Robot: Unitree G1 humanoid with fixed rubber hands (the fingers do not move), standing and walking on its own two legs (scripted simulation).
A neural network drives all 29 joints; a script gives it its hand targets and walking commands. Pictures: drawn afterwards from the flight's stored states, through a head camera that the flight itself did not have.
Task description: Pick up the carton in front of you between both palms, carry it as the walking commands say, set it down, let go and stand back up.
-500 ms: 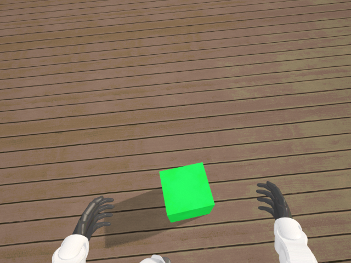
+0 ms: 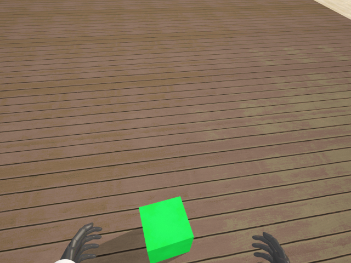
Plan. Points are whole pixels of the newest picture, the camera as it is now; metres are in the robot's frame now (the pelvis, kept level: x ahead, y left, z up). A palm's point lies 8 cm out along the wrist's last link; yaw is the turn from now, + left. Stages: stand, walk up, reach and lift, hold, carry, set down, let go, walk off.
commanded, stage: let go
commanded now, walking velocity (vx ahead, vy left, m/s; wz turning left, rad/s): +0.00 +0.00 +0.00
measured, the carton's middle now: (165, 230) +0.42 +0.04 -0.65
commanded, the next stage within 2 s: stand in 0.22 s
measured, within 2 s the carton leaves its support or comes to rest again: neither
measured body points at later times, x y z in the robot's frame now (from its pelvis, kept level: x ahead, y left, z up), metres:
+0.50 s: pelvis +0.00 +0.01 -0.01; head +0.01 +0.03 +0.44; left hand +0.15 +0.30 -0.11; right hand +0.13 -0.29 -0.08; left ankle -0.01 +0.12 -0.74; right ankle -0.03 -0.11 -0.74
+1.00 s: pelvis +0.01 +0.02 +0.00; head +0.01 +0.04 +0.45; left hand +0.14 +0.32 -0.11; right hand +0.12 -0.28 -0.10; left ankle -0.01 +0.12 -0.74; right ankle -0.03 -0.11 -0.74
